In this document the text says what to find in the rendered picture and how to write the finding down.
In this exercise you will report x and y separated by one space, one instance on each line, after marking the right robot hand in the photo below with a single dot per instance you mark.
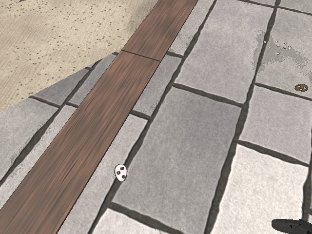
292 226

